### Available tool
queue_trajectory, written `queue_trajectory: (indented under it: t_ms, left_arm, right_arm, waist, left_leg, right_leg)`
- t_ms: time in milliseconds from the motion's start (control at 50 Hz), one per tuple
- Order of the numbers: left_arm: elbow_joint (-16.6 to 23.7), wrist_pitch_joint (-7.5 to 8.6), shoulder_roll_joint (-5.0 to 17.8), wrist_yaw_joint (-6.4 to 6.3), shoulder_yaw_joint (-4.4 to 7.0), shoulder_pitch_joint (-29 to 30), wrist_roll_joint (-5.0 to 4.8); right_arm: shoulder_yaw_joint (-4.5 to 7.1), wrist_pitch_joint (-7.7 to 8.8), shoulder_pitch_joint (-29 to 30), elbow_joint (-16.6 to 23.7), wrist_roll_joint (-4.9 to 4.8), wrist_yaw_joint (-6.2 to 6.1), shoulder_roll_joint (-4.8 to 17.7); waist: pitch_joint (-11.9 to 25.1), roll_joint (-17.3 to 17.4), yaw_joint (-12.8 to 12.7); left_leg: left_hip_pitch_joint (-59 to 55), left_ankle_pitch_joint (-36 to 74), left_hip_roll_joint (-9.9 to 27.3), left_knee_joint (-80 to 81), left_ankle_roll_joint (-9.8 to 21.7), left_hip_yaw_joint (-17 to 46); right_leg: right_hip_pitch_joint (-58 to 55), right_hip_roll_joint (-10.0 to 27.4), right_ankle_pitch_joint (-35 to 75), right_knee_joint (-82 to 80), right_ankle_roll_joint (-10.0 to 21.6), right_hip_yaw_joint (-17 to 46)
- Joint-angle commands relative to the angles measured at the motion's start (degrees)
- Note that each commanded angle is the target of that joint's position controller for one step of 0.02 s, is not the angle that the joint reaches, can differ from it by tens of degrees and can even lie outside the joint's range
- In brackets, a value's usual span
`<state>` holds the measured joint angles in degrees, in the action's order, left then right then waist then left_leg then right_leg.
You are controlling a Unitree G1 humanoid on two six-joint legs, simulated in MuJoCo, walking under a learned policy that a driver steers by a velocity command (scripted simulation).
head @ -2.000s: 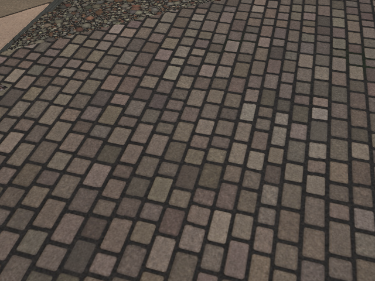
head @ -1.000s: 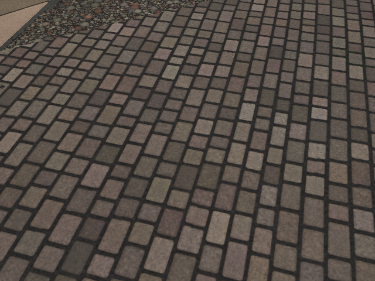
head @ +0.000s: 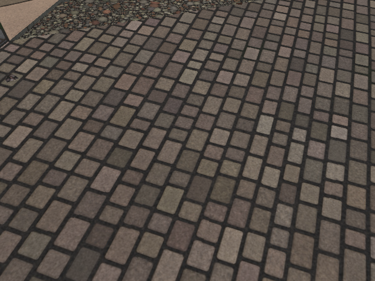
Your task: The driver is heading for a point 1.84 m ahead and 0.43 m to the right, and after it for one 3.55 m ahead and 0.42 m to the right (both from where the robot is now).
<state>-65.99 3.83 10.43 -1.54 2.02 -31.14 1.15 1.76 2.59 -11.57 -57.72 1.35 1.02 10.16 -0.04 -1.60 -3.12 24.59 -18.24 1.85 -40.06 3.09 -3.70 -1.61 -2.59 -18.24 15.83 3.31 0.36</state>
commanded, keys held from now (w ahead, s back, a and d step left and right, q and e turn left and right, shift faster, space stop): w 0.26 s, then w+e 0.74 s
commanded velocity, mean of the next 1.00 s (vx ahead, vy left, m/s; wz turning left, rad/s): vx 0.47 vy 0.00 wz -0.31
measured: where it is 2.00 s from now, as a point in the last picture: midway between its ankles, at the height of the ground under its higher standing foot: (243, 165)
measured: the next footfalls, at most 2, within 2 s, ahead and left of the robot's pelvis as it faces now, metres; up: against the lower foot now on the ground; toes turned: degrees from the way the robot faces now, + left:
left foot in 0.06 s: +0.13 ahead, +0.12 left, +0.00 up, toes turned +4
right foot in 0.60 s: +0.45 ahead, -0.02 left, +0.00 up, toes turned -12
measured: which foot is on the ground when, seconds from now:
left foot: up 0.00-0.04, down 0.06-0.58, up 0.60-1.00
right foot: down 0.00-0.08, up 0.10-0.58, down 0.60-1.00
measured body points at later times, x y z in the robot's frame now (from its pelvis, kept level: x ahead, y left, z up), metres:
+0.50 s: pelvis +0.24 +0.06 -0.01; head +0.28 +0.06 +0.44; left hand +0.40 +0.26 -0.15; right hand +0.12 -0.15 -0.15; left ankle +0.09 +0.12 -0.74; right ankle +0.41 -0.05 -0.70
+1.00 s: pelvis +0.52 +0.01 +0.00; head +0.56 -0.02 +0.45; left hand +0.56 +0.28 -0.12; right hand +0.65 -0.27 -0.11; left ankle +0.74 +0.11 -0.68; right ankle +0.41 -0.01 -0.74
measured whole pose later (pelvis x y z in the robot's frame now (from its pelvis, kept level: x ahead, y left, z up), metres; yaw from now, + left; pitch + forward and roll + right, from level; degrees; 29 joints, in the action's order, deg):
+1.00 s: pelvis +0.52 +0.01 +0.00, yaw -21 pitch +2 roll +1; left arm -55.3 3.9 12.5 -0.1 3.7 -25.5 0.3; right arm 2.2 1.8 -0.5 -44.2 2.2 1.4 12.8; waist -2.7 2.0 -5.2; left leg 38.6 -2.3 4.6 -42.8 -1.8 1.7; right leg 0.3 -7.9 -15.4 15.1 7.5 7.8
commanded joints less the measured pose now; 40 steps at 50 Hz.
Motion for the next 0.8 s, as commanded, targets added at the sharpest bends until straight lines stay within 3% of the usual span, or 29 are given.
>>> queue_trajectory:
  t_ms: [20,60,80,100,120,140,160,200,240,340,400,460,520,560,580,600,620,640,660,700,740,800]
  left_arm:
    - [2.60,1.12,7.00,0.19,0.97,1.53,-0.35]
    - [2.89,1.69,6.24,0.69,0.47,1.73,-0.11]
    - [4.48,1.95,3.67,1.08,-0.43,3.06,-0.20]
    - [6.37,1.89,0.38,1.50,-0.91,0.32,-0.60]
    - [6.84,1.31,4.09,1.84,-0.01,3.35,0.81]
    - [7.83,1.38,3.85,2.50,0.06,6.68,0.84]
    - [7.91,1.55,2.76,2.80,-0.03,7.77,0.40]
    - [7.54,0.76,2.28,3.00,0.26,6.96,0.77]
    - [7.93,-0.11,2.62,3.22,0.68,7.97,0.75]
    - [11.67,-1.18,1.98,3.62,0.79,19.63,0.14]
    - [14.17,-0.97,0.83,3.71,0.19,26.36,-0.19]
    - [16.14,-0.91,0.46,3.73,-0.30,31.04,-0.15]
    - [16.00,-0.70,2.41,3.27,0.47,28.04,0.02]
    - [13.19,-0.42,4.55,2.79,1.74,17.99,0.11]
    - [10.99,-0.16,5.93,2.64,2.64,11.20,0.42]
    - [9.66,-0.17,8.87,2.30,3.99,4.87,1.35]
    - [10.30,-0.62,14.22,2.12,5.35,5.21,1.79]
    - [9.96,-1.35,14.00,2.46,5.43,4.67,-0.17]
    - [10.86,-1.38,12.21,2.20,4.88,9.97,-0.57]
    - [11.66,-0.80,7.45,2.01,3.60,14.36,-0.33]
    - [11.67,0.27,6.63,1.43,2.91,14.18,-0.84]
    - [11.29,1.27,9.42,1.30,3.31,10.85,-1.27]
  right_arm:
    - [0.90,0.66,-0.87,3.25,-0.53,0.23,2.03]
    - [2.66,1.42,-12.87,-0.74,-0.52,-0.51,4.75]
    - [4.12,2.10,-22.30,-2.23,0.55,-1.16,9.71]
    - [4.98,1.55,-27.06,-3.65,0.47,-1.04,14.26]
    - [3.98,0.78,-20.26,-2.59,-0.01,-0.91,10.29]
    - [3.25,1.01,-12.91,-0.07,-0.27,-0.49,8.14]
    - [2.79,1.56,-9.62,0.84,-0.29,-0.16,6.94]
    - [1.75,2.60,-9.71,0.31,-0.37,-0.49,4.28]
    - [1.33,3.29,-13.49,-1.25,-0.48,-0.93,3.86]
    - [0.77,3.64,-19.37,-2.90,-0.09,-1.44,3.84]
    - [0.23,3.94,-19.79,-3.05,-0.05,-1.85,2.99]
    - [0.12,4.17,-21.08,-3.69,-0.14,-2.55,3.68]
    - [0.53,4.25,-20.42,-3.87,-0.16,-3.54,5.90]
    - [1.18,3.54,-18.63,-3.31,0.21,-4.19,7.93]
    - [1.52,3.18,-17.32,-2.67,-0.01,-3.99,8.83]
    - [1.65,3.21,-14.92,-1.01,-0.36,-3.39,9.03]
    - [0.81,3.32,-18.31,1.99,-0.54,-2.13,2.42]
    - [1.43,3.70,-13.78,4.36,-0.91,-1.63,5.41]
    - [1.46,4.56,-7.90,6.89,-0.81,-1.30,6.78]
    - [1.81,4.70,-6.26,7.16,-0.43,-1.35,6.85]
    - [1.62,2.32,-7.70,7.44,1.14,-1.11,5.03]
    - [1.60,0.39,-3.68,9.76,1.46,-0.58,4.77]
  waist:
    - [-8.75,-4.15,4.14]
    - [-3.64,0.34,9.08]
    - [1.49,9.23,13.00]
    - [4.12,19.94,11.19]
    - [-2.09,10.03,7.35]
    - [-6.10,5.04,5.15]
    - [-7.05,2.78,3.54]
    - [-5.85,3.61,1.41]
    - [-5.37,4.32,1.10]
    - [-7.25,5.00,3.06]
    - [-8.44,5.52,3.88]
    - [-8.76,5.85,4.76]
    - [-5.32,7.13,2.49]
    - [0.46,8.65,-1.90]
    - [3.73,8.61,-5.04]
    - [6.62,6.28,-8.87]
    - [10.85,-6.99,-3.43]
    - [13.85,-4.29,-4.38]
    - [4.29,-0.72,-2.40]
    - [-1.97,6.57,2.13]
    - [-2.01,5.43,4.87]
    - [-2.66,2.16,4.79]
  left_leg:
    - [-7.72,4.82,-1.89,6.89,0.55,-2.73]
    - [-25.25,4.04,-4.08,11.93,1.37,-2.51]
    - [-33.93,-8.27,8.72,20.00,4.00,13.86]
    - [-38.15,-21.90,21.16,31.91,9.93,41.59]
    - [-30.13,-28.18,20.32,33.11,9.73,41.92]
    - [-23.56,-22.07,18.57,32.86,8.82,34.82]
    - [-19.52,-11.67,15.83,33.54,8.04,27.70]
    - [-17.45,1.73,11.58,33.69,6.38,18.27]
    - [-19.27,12.63,10.12,33.16,6.30,13.72]
    - [-23.12,28.48,9.24,33.09,4.83,5.36]
    - [-22.84,35.31,8.03,32.84,3.47,0.27]
    - [-25.20,42.22,9.03,32.15,2.88,-2.82]
    - [-30.79,64.14,10.38,23.51,1.82,-5.57]
    - [-32.09,72.46,11.54,8.91,1.68,-6.47]
    - [-29.27,66.99,11.37,-1.81,1.77,-6.74]
    - [-19.38,51.23,9.15,-17.75,1.72,-7.53]
    - [3.39,-5.59,-1.61,-39.53,-0.20,-6.23]
    - [14.30,-10.26,-5.12,-47.77,-0.14,5.09]
    - [19.51,-3.65,-0.69,-43.84,0.57,7.08]
    - [13.24,1.33,2.55,-34.55,-0.20,6.53]
    - [7.25,0.70,3.57,-28.75,-2.21,6.41]
    - [8.43,3.99,3.60,-21.50,-4.33,4.06]
  right_leg:
    - [14.30,14.70,4.42,-3.46,8.94,9.57]
    - [20.06,10.37,16.14,11.49,6.34,4.47]
    - [26.30,5.41,10.92,29.97,3.58,-1.56]
    - [38.95,-1.97,-12.10,47.58,2.11,-4.02]
    - [41.54,2.98,-8.55,54.87,3.28,1.13]
    - [41.46,5.49,-2.00,54.79,3.70,1.80]
    - [38.86,7.15,2.13,52.38,3.40,2.02]
    - [34.80,8.37,4.68,49.11,2.16,1.01]
    - [35.73,7.96,6.22,48.10,1.39,-0.61]
    - [43.92,6.91,11.98,42.44,0.52,-2.46]
    - [41.81,4.77,16.13,32.16,0.97,-4.15]
    - [37.34,3.08,17.48,23.09,2.43,-7.82]
    - [30.59,-0.71,13.34,19.89,5.53,-10.73]
    - [21.39,-3.41,8.82,19.04,8.24,-10.94]
    - [13.19,-3.74,9.82,14.86,9.88,-9.60]
    - [2.46,1.74,6.49,10.98,12.90,-1.33]
    - [-13.78,19.25,12.15,10.95,21.20,26.33]
    - [-16.65,22.20,4.73,1.82,25.52,42.71]
    - [-9.37,21.11,3.04,-1.29,22.35,35.28]
    - [4.16,16.67,15.63,-3.45,17.25,25.13]
    - [10.74,12.75,23.53,-3.97,15.24,18.58]
    - [12.68,9.60,29.25,-4.61,13.87,14.60]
